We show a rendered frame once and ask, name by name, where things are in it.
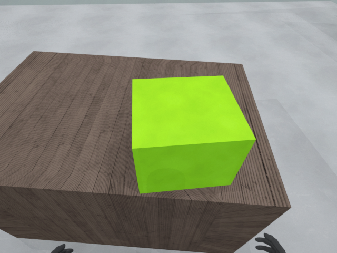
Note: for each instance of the pedestal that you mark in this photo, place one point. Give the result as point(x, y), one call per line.
point(67, 170)

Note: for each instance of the robot right hand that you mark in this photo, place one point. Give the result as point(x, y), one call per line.
point(275, 246)

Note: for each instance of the carton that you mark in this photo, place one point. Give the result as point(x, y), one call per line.
point(187, 132)

